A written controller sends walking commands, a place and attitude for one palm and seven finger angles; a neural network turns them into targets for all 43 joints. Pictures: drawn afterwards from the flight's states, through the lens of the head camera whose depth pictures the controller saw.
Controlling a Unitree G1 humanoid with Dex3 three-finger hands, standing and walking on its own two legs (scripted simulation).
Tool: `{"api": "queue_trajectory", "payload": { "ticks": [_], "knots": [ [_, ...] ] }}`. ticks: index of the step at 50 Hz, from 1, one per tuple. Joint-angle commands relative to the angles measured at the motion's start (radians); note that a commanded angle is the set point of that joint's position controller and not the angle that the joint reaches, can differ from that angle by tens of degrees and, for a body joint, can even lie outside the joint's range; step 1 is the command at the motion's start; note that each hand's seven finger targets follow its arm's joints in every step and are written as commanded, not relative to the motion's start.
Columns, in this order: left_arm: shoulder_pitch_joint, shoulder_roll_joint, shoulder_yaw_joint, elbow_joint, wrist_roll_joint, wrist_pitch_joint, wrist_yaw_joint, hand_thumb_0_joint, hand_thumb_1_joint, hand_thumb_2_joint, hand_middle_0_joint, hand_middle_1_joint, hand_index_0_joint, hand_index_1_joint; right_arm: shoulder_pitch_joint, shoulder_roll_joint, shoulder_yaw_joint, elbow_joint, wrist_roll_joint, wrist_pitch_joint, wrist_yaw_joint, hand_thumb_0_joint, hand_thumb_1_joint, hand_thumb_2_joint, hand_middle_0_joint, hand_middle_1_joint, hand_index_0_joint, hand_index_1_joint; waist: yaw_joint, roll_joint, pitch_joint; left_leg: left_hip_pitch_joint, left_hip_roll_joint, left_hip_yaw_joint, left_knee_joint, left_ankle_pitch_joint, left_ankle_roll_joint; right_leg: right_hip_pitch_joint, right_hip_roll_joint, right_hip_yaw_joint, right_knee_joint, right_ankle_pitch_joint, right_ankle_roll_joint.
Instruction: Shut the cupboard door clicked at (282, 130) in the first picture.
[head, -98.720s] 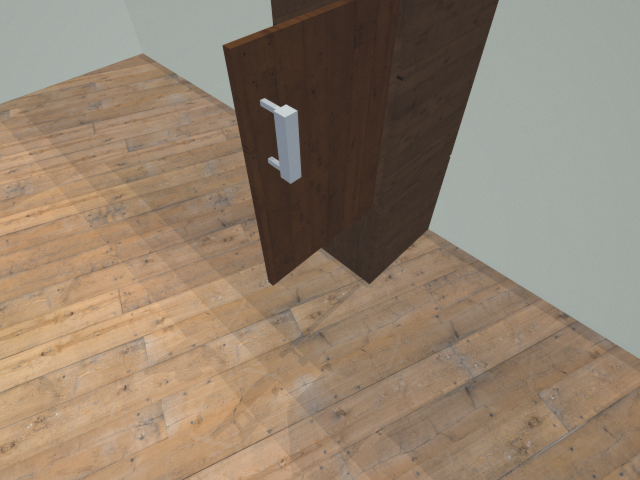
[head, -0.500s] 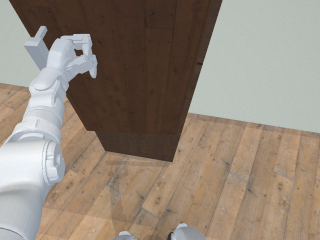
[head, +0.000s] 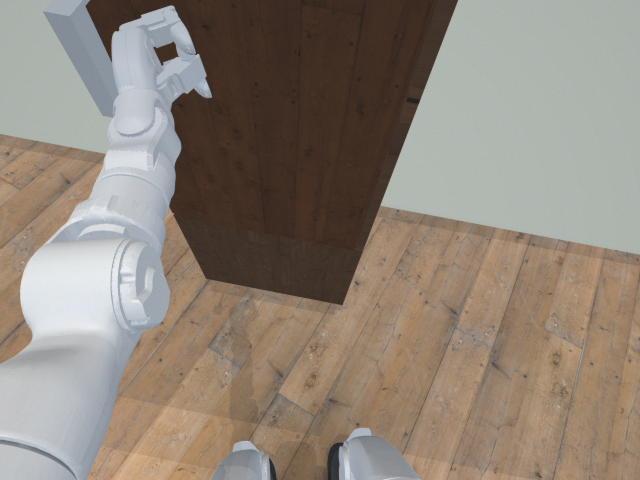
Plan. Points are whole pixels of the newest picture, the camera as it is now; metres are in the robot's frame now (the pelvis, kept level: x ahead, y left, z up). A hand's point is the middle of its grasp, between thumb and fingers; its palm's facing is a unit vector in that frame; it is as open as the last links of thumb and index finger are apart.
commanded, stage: pull the fist back off the door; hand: left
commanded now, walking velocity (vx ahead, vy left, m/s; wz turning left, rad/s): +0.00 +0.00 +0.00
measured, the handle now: (103, 51) +0.60 +0.20 +0.14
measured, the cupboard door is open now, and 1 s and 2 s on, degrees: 0 0 0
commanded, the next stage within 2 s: draw the hand back to the body in 0.70 s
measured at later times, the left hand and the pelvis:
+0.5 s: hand (210, 99) +0.52 +0.08 +0.14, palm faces +0.16 -0.99 -0.01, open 3.1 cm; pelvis +0.02 -0.01 +0.02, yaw -3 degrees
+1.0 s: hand (187, 121) +0.46 +0.09 +0.16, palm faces +0.17 -0.99 +0.00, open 3.1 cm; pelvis +0.02 -0.01 +0.03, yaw -3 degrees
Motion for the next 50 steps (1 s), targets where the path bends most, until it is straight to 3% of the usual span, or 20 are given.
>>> {"api": "queue_trajectory", "payload": {
  "ticks": [1,3,4,8,9,11,12,14,18,20,23,26,31,36,38,39,41,44,48,50],
  "knots": [
    [-0.567,0.088,-0.051,-0.236,0.159,-0.126,0.247,0.0,0.9,0.9,-1.3,-1.5,-1.3,-1.5,0.199,-0.148,-0.069,-0.03,-0.04,-0.004,0.048,0.0,-0.9,-0.9,0.2,0.3,0.2,0.3,-0.086,0.088,-0.48,0.408,0.01,-0.086,-0.057,0.299,-0.02,0.061,0.036,0.05,-0.072,0.187,0.025],
    [-0.589,0.084,-0.103,-0.247,0.21,-0.147,0.244,0.0,0.9,0.9,-1.3,-1.5,-1.3,-1.5,0.204,-0.156,-0.078,-0.029,-0.039,0.006,0.057,0.0,-0.9,-0.9,0.2,0.3,0.2,0.3,-0.093,0.113,-0.463,0.432,0.009,-0.09,-0.08,0.254,-0.022,0.061,0.036,0.052,-0.084,0.155,0.015],
    [-0.586,0.084,-0.111,-0.246,0.204,-0.152,0.23,0.0,0.9,0.9,-1.3,-1.5,-1.3,-1.5,0.204,-0.159,-0.08,-0.034,-0.035,0.013,0.054,0.0,-0.9,-0.9,0.2,0.3,0.2,0.3,-0.09,0.106,-0.469,0.449,0.007,-0.09,-0.087,0.26,-0.021,0.08,0.038,0.055,-0.091,0.163,0.01],
    [-0.502,0.143,-0.031,-0.226,0.118,-0.135,0.166,0.0,0.9,0.9,-1.3,-1.5,-1.3,-1.5,0.179,-0.159,-0.079,-0.058,-0.007,0.025,0.034,0.0,-0.9,-0.9,0.2,0.3,0.2,0.3,-0.044,0.05,-0.527,0.438,-0.007,-0.058,-0.124,0.257,-0.014,0.24,0.042,0.076,-0.125,0.231,0.008],
    [-0.463,0.168,-0.002,-0.203,0.101,-0.13,0.155,0.0,0.9,0.9,-1.3,-1.5,-1.3,-1.5,0.182,-0.161,-0.076,-0.058,-0.004,0.028,0.027,0.0,-0.9,-0.9,0.2,0.3,0.2,0.3,-0.035,0.025,-0.512,0.423,-0.006,-0.055,-0.136,0.255,-0.013,0.268,0.042,0.078,-0.133,0.24,0.009],
    [-0.425,0.14,-0.006,-0.215,0.08,-0.13,0.143,0.0,0.9,0.9,-1.3,-1.5,-1.3,-1.5,0.17,-0.15,-0.072,-0.066,0.002,0.027,0.024,0.0,-0.9,-0.9,0.2,0.3,0.2,0.3,-0.026,-0.001,-0.468,0.392,-0.009,-0.035,-0.152,0.246,-0.008,0.304,0.043,0.081,-0.147,0.264,0.014],
    [-0.363,0.167,0.027,-0.223,0.078,-0.139,0.144,0.0,0.9,0.9,-1.3,-1.5,-1.3,-1.5,0.166,-0.149,-0.072,-0.075,0.003,0.028,0.022,0.0,-0.9,-0.9,0.2,0.3,0.2,0.3,0.002,-0.021,-0.466,0.376,-0.011,-0.03,-0.158,0.253,-0.007,0.337,0.043,0.082,-0.147,0.279,0.012],
    [-0.285,0.172,0.051,-0.25,0.071,-0.16,0.149,0.0,0.9,0.9,-1.3,-1.5,-1.3,-1.5,0.159,-0.144,-0.073,-0.088,0.003,0.029,0.021,0.0,-0.9,-0.9,0.2,0.3,0.2,0.3,0.025,-0.048,-0.451,0.357,-0.015,-0.011,-0.169,0.263,-0.003,0.395,0.043,0.087,-0.153,0.317,0.012],
    [-0.141,0.1,-0.001,-0.285,0.092,-0.177,0.146,0.0,0.9,0.9,-1.3,-1.5,-1.3,-1.5,0.135,-0.132,-0.079,-0.107,0.009,0.037,0.028,0.0,-0.9,-0.9,0.2,0.3,0.2,0.3,0.037,-0.091,-0.38,0.335,-0.019,0.017,-0.183,0.272,0.003,0.432,0.039,0.093,-0.166,0.375,0.016],
    [-0.065,0.09,0.003,-0.333,0.089,-0.175,0.14,0.0,0.9,0.9,-1.3,-1.5,-1.3,-1.5,0.12,-0.129,-0.085,-0.122,0.016,0.044,0.028,0.0,-0.9,-0.9,0.2,0.3,0.2,0.3,0.065,-0.069,-0.395,0.367,-0.023,0.026,-0.189,0.304,0.002,0.458,0.038,0.094,-0.166,0.409,0.014],
    [-0.041,0.047,-0.031,-0.466,0.057,-0.167,0.12,0.0,0.9,0.9,-1.3,-1.5,-1.3,-1.5,0.086,-0.122,-0.092,-0.138,0.029,0.054,0.021,0.0,-0.9,-0.9,0.2,0.3,0.2,0.3,0.074,-0.045,-0.416,0.429,-0.025,0.036,-0.197,0.335,0.003,0.496,0.037,0.097,-0.181,0.454,0.013],
    [-0.024,-0.037,-0.109,-0.632,0.021,-0.167,0.103,0.0,0.9,0.9,-1.3,-1.5,-1.3,-1.5,0.045,-0.111,-0.094,-0.147,0.04,0.048,0.012,0.0,-0.9,-0.9,0.2,0.3,0.2,0.3,0.073,0.019,-0.429,0.526,-0.02,0.033,-0.201,0.399,0.002,0.489,0.04,0.091,-0.187,0.496,0.012],
    [-0.01,-0.157,-0.236,-0.751,0.01,-0.145,0.108,0.0,0.9,0.9,-1.3,-1.5,-1.3,-1.5,-0.007,-0.098,-0.096,-0.13,0.052,0.028,-0.003,0.0,-0.9,-0.9,0.2,0.3,0.2,0.3,0.054,0.016,-0.38,0.604,-0.009,0.008,-0.213,0.392,-0.003,0.431,0.04,0.075,-0.198,0.442,0.013],
    [-0.037,-0.101,-0.181,-0.608,0.018,-0.079,0.15,0.0,0.9,0.9,-1.3,-1.5,-1.3,-1.5,-0.049,-0.096,-0.076,-0.108,0.056,0.032,-0.021,0.0,-0.9,-0.9,0.2,0.3,0.2,0.3,0.045,-0.119,-0.26,0.497,-0.024,0.009,-0.247,0.239,0.001,0.437,0.021,0.089,-0.234,0.341,0.025],
    [-0.039,-0.077,-0.157,-0.538,0.026,-0.065,0.162,0.0,0.9,0.9,-1.3,-1.5,-1.3,-1.5,-0.072,-0.092,-0.064,-0.113,0.056,0.039,-0.028,0.0,-0.9,-0.9,0.2,0.3,0.2,0.3,0.056,-0.13,-0.237,0.459,-0.032,0.011,-0.257,0.187,0.0,0.447,0.011,0.101,-0.247,0.29,0.025],
    [-0.061,-0.036,-0.119,-0.534,0.031,-0.072,0.171,0.0,0.9,0.9,-1.3,-1.5,-1.3,-1.5,-0.071,-0.095,-0.063,-0.113,0.054,0.04,-0.031,0.0,-0.9,-0.9,0.2,0.3,0.2,0.3,0.069,-0.106,-0.25,0.464,-0.033,0.009,-0.261,0.192,-0.002,0.457,0.01,0.1,-0.24,0.285,0.02],
    [-0.068,-0.057,-0.127,-0.508,0.034,-0.088,0.172,0.0,0.9,0.9,-1.3,-1.5,-1.3,-1.5,-0.087,-0.084,-0.055,-0.117,0.051,0.034,-0.03,0.0,-0.9,-0.9,0.2,0.3,0.2,0.3,0.076,-0.072,-0.288,0.471,-0.037,0.011,-0.25,0.213,-0.003,0.462,0.008,0.103,-0.223,0.316,0.017],
    [0.131,0.044,-0.018,-0.544,0.028,-0.119,0.152,0.0,0.9,0.9,-1.3,-1.5,-1.3,-1.5,-0.088,-0.09,-0.058,-0.153,0.048,0.035,-0.028,0.0,-0.9,-0.9,0.2,0.3,0.2,0.3,0.157,-0.076,-0.404,0.478,-0.037,0.021,-0.249,0.307,-0.005,0.585,0.009,0.105,-0.193,0.427,0.006],
    [0.309,-0.013,-0.077,-0.738,0.011,-0.109,0.081,0.0,0.9,0.9,-1.3,-1.5,-1.3,-1.5,-0.117,-0.085,-0.064,-0.208,0.064,0.037,-0.019,0.0,-0.9,-0.9,0.2,0.3,0.2,0.3,0.181,-0.086,-0.438,0.513,-0.028,0.047,-0.265,0.413,-0.003,0.67,0.009,0.102,-0.192,0.58,0.008],
    [0.389,-0.063,-0.124,-0.838,-0.021,-0.075,0.042,0.0,0.9,0.9,-1.3,-1.5,-1.3,-1.5,-0.139,-0.086,-0.066,-0.227,0.081,0.038,-0.019,0.0,-0.9,-0.9,0.2,0.3,0.2,0.3,0.174,-0.11,-0.379,0.537,-0.02,0.05,-0.284,0.422,0.0,0.661,0.013,0.093,-0.218,0.582,0.012]
  ]
}}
